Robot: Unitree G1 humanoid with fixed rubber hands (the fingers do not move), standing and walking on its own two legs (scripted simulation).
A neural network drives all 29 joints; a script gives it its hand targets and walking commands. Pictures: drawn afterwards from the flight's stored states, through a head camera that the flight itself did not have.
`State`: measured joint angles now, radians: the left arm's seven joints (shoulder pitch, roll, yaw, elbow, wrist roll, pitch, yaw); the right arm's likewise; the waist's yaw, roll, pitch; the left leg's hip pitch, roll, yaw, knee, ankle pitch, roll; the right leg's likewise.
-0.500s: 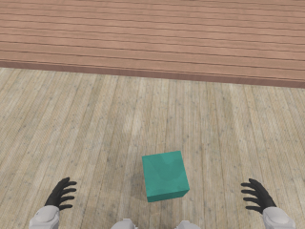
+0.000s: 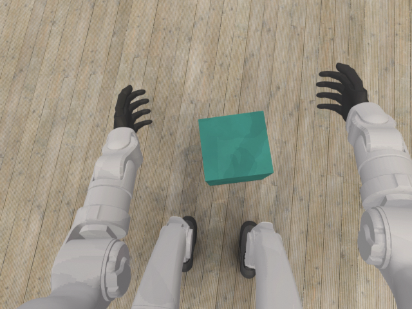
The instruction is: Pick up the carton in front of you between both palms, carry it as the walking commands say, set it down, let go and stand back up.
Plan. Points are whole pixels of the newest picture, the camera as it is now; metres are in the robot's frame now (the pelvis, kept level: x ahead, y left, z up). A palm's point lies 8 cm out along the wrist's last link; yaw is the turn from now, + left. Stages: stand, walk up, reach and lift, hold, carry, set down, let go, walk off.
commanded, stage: reach and lift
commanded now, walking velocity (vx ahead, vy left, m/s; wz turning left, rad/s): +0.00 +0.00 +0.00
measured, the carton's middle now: (233, 152) +0.48 -0.02 -0.53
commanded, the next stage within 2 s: none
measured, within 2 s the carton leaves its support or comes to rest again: leaves its support in 1.80 s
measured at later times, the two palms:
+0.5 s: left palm (159, 139) +0.46 +0.18 -0.27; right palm (306, 126) +0.51 -0.20 -0.28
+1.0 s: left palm (170, 147) +0.47 +0.19 -0.43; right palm (284, 142) +0.51 -0.18 -0.45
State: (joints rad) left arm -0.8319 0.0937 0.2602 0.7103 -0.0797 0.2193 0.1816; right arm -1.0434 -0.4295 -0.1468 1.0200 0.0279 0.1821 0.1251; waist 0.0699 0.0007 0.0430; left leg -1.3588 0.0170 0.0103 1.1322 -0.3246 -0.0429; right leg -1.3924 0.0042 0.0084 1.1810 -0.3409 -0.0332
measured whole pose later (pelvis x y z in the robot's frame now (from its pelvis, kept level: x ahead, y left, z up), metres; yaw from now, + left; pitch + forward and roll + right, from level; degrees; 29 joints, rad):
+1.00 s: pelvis -0.03 +0.02 -0.27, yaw +4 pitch +38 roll +5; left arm -1.34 0.20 0.14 1.08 -0.26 0.04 0.21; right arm -1.44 -0.53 0.03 1.26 0.20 0.01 0.01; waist 0.04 0.07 0.30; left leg -2.26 -0.05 0.02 2.08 -0.49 -0.05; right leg -2.29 -0.03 0.05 2.14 -0.52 -0.02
